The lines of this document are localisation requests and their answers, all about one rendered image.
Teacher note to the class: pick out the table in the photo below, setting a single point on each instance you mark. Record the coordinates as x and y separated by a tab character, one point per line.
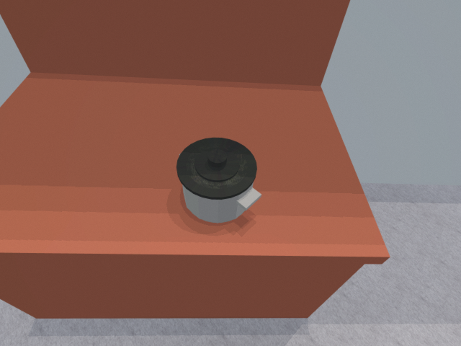
93	220

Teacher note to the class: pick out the pot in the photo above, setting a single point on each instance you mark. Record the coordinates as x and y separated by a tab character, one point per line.
219	211

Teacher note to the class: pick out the knob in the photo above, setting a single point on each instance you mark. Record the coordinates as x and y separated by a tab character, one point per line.
217	158

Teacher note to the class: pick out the lid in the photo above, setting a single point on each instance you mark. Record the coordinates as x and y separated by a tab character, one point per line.
197	176

